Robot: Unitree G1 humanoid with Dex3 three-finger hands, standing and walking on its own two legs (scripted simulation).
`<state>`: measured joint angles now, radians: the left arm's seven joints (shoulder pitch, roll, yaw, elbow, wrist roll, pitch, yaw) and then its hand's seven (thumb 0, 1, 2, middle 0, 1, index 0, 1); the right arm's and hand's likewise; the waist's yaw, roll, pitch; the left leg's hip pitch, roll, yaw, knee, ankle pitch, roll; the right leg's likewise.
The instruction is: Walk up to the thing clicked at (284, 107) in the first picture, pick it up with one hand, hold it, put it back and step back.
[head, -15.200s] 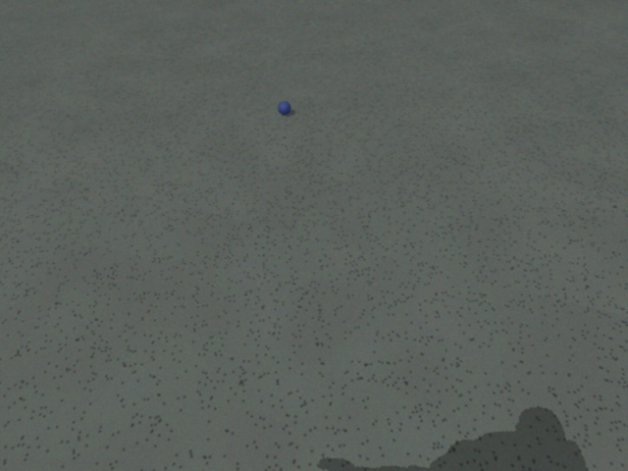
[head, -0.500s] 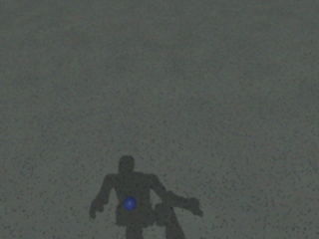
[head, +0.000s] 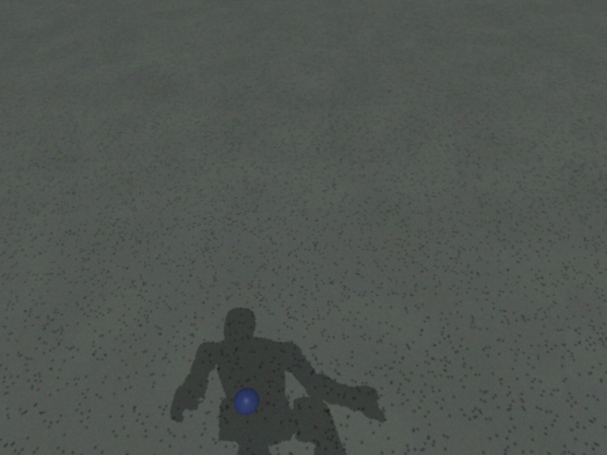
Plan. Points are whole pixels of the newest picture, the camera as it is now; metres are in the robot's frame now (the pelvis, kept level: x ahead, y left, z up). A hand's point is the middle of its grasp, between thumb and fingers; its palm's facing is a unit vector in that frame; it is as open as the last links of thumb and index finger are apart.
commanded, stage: stand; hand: left
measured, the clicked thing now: (246, 401) +0.41 +0.22 -0.74
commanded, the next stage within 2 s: none
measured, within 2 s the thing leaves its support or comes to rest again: neither
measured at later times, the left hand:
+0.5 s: hand out of the picture +0.11 +0.25 -0.15, palm faces -0.03 -0.94 -0.34, open 7.4 cm
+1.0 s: hand out of the picture +0.10 +0.26 -0.15, palm faces -0.03 -0.94 -0.34, open 7.4 cm
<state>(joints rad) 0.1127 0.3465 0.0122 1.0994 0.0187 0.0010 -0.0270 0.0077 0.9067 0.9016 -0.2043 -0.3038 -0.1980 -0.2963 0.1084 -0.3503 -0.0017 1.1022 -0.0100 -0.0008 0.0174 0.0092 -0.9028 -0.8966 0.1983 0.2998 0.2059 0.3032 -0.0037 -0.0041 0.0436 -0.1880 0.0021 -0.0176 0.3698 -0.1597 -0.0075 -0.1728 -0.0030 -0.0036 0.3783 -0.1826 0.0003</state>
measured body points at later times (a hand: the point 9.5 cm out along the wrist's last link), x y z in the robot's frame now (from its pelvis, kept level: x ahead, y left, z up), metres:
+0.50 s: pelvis +0.03 +0.00 +0.00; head +0.04 +0.00 +0.45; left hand +0.11 +0.30 -0.13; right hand +0.12 -0.30 -0.13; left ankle +0.03 +0.12 -0.75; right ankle +0.02 -0.12 -0.75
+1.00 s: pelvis +0.03 +0.00 +0.00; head +0.04 +0.01 +0.45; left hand +0.10 +0.31 -0.13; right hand +0.10 -0.29 -0.13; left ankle +0.03 +0.12 -0.75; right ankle +0.02 -0.12 -0.75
